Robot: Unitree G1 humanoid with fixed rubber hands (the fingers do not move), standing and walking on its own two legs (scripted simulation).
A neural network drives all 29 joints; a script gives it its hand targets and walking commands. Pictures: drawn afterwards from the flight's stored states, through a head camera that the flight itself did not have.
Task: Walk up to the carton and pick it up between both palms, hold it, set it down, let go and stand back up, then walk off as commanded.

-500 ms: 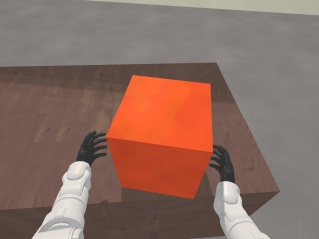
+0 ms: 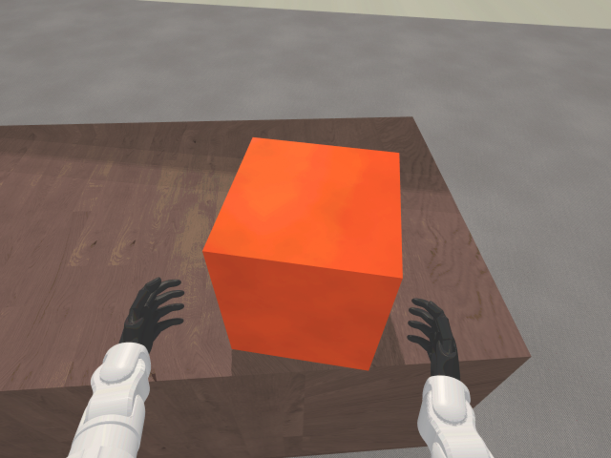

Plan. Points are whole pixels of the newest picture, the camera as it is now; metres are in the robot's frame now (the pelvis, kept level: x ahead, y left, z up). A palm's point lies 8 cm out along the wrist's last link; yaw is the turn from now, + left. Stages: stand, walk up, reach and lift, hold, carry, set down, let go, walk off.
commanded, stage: set down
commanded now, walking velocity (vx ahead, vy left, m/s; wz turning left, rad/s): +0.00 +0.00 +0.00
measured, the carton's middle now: (311, 255) +0.43 +0.01 +0.00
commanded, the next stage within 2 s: none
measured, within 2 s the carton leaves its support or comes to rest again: neither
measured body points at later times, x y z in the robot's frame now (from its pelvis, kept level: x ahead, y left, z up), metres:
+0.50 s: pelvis +0.00 +0.00 +0.00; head +0.03 +0.02 +0.45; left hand +0.26 +0.27 -0.03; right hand +0.21 -0.17 -0.03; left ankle +0.01 +0.10 -0.74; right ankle +0.04 -0.15 -0.74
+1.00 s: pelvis +0.00 -0.01 +0.00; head +0.01 +0.00 +0.45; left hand +0.20 +0.26 -0.03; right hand +0.16 -0.18 -0.04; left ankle +0.01 +0.10 -0.74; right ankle +0.04 -0.15 -0.74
